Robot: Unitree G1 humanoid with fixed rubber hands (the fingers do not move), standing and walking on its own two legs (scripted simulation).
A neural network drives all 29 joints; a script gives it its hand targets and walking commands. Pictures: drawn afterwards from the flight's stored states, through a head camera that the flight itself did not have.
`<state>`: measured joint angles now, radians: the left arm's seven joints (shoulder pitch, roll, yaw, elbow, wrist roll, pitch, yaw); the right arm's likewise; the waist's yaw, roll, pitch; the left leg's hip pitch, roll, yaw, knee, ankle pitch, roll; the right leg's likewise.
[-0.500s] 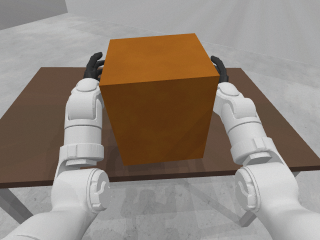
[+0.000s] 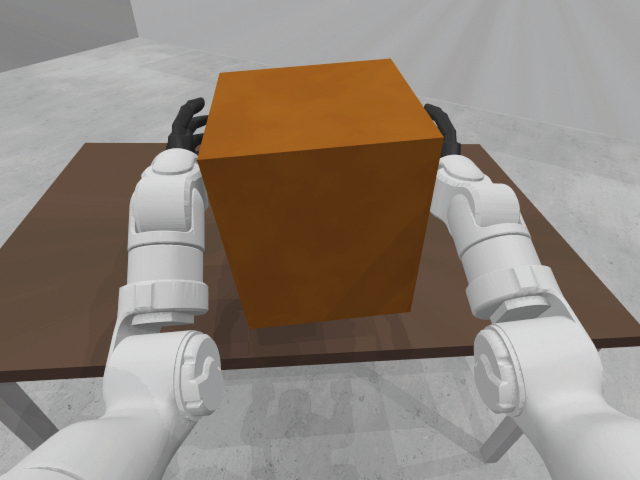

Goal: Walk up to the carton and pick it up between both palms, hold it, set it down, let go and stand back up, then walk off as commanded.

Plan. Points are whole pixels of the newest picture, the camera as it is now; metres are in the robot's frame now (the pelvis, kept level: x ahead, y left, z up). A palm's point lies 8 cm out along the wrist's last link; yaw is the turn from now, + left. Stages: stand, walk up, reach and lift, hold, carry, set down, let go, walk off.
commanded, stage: reach and lift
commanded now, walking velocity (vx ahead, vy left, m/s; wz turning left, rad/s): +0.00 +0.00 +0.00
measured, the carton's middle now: (318, 196) +0.39 +0.00 +0.21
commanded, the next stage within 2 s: hold in 0.06 s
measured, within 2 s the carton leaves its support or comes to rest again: neither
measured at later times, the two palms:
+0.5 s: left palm (179, 155) +0.38 +0.16 +0.27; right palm (447, 158) +0.38 -0.15 +0.27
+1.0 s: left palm (179, 152) +0.38 +0.15 +0.27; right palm (450, 155) +0.38 -0.15 +0.28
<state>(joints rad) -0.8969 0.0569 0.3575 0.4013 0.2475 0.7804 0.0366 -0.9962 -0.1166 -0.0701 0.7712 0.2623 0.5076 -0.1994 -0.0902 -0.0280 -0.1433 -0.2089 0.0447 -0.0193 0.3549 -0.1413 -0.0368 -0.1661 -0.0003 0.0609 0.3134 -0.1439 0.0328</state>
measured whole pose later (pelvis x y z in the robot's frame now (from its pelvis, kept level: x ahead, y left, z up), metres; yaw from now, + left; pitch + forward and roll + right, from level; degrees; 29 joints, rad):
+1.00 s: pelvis +0.00 +0.00 +0.00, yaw +0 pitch +0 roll -1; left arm -0.91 0.06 0.36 0.36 0.25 0.86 0.03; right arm -1.02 -0.13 -0.07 0.71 0.28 0.63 -0.22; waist -0.09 -0.02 -0.18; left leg -0.21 0.04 -0.02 0.36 -0.14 -0.04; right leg -0.17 0.00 0.06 0.31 -0.14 0.03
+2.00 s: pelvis +0.00 +0.00 +0.00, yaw +0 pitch +0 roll -1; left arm -0.91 0.06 0.36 0.35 0.25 0.86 0.03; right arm -1.02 -0.13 -0.07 0.71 0.29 0.64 -0.23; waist -0.09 -0.02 -0.18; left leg -0.21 0.04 -0.02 0.36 -0.14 -0.04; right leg -0.17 0.00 0.06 0.31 -0.14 0.03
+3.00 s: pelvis +0.00 +0.00 +0.00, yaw +0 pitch +0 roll -1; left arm -0.91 0.06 0.36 0.34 0.25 0.87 0.03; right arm -1.02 -0.13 -0.07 0.70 0.29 0.66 -0.23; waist -0.09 -0.02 -0.19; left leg -0.21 0.04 -0.02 0.36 -0.14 -0.04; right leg -0.16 0.00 0.06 0.31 -0.14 0.03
